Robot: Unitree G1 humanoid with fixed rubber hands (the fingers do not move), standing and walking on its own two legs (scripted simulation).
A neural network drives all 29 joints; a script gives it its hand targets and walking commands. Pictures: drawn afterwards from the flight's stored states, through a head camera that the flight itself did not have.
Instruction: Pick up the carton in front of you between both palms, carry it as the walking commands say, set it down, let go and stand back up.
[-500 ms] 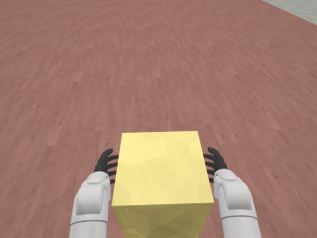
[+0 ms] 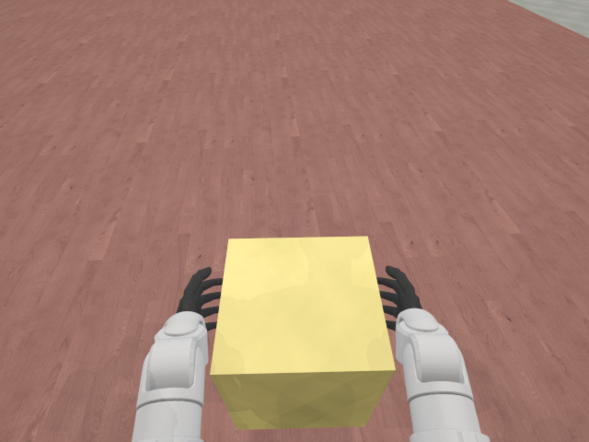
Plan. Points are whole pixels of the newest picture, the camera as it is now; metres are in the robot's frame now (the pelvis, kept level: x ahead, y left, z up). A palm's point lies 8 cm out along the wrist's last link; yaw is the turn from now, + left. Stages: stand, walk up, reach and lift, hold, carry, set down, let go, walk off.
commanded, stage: carry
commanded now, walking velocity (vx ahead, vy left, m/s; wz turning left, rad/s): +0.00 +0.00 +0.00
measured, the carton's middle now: (299, 337) +0.31 +0.00 -0.04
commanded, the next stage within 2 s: none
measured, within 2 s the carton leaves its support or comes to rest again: neither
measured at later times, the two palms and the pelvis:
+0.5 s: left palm (191, 318) +0.30 +0.15 +0.05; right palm (408, 314) +0.30 -0.15 +0.05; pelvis +0.01 +0.00 +0.01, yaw +0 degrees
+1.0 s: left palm (200, 211) +0.50 +0.17 +0.06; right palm (370, 208) +0.50 -0.13 +0.06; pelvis +0.21 +0.01 +0.02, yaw +0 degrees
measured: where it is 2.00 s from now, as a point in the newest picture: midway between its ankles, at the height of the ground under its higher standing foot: (291, 429)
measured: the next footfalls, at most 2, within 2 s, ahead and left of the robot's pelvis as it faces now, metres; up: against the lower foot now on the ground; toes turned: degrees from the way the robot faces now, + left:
right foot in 1.06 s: +0.41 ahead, -0.11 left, +0.00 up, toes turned -5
left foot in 1.38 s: +0.44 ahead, +0.13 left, +0.00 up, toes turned -10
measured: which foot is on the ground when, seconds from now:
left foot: down 0.00-1.00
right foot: down 0.00-0.66, up 0.68-1.00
